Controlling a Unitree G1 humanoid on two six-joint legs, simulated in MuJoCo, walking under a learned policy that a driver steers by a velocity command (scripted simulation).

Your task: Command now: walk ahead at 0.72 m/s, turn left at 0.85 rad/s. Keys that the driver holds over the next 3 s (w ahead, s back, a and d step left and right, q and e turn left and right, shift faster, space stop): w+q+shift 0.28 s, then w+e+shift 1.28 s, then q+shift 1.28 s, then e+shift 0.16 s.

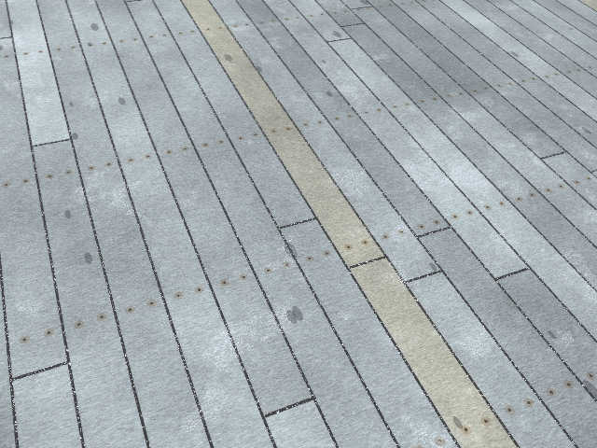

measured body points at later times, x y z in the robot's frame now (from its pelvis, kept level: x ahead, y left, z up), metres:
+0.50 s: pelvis +0.37 +0.14 -0.02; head +0.40 +0.17 +0.43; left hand +0.56 +0.41 -0.09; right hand +0.38 -0.14 -0.13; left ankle +0.09 +0.11 -0.72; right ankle +0.61 +0.12 -0.68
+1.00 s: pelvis +0.88 +0.27 -0.02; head +0.92 +0.27 +0.43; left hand +0.85 +0.56 -0.14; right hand +1.15 +0.07 -0.06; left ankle +1.01 +0.41 -0.73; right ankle +0.62 +0.16 -0.66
